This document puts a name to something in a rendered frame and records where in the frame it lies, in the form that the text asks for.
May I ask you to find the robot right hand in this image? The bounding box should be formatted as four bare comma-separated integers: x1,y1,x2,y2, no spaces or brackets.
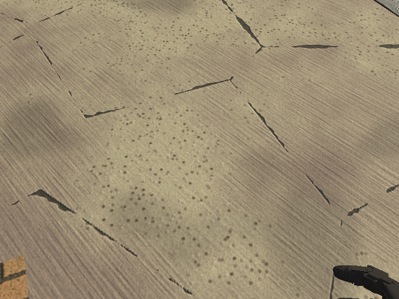
333,265,399,299

